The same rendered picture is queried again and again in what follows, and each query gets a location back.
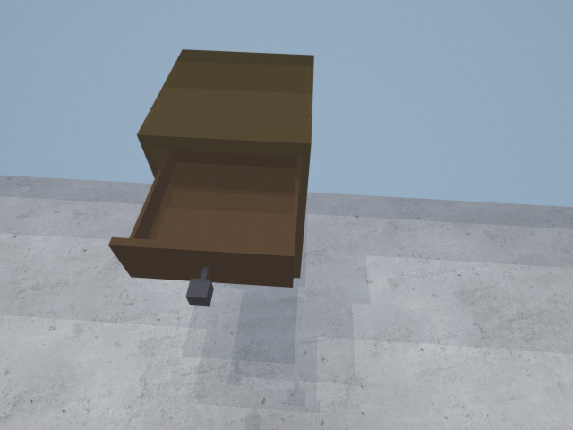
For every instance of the drawer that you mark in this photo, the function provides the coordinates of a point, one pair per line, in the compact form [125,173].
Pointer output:
[235,213]

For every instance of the handle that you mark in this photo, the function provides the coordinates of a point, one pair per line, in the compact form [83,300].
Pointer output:
[200,290]

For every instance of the cabinet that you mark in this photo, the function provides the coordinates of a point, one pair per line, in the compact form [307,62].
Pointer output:
[236,102]

